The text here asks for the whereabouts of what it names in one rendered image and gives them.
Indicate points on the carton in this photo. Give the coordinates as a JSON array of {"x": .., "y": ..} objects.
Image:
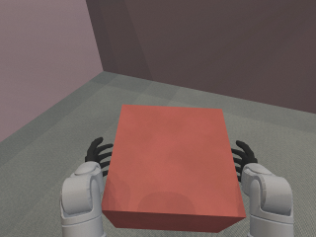
[{"x": 172, "y": 169}]

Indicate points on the robot left hand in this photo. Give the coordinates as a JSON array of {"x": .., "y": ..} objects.
[{"x": 94, "y": 151}]

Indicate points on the robot right hand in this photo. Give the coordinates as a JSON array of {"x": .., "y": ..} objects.
[{"x": 247, "y": 157}]

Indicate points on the right robot forearm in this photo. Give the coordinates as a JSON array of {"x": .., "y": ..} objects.
[{"x": 270, "y": 202}]

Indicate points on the left robot forearm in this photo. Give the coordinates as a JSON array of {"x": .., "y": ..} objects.
[{"x": 80, "y": 202}]

